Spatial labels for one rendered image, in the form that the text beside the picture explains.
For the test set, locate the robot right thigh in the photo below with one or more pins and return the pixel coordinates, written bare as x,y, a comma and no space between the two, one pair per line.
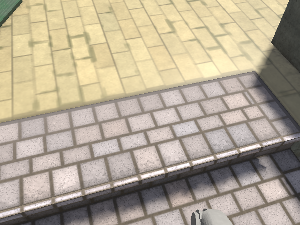
209,217

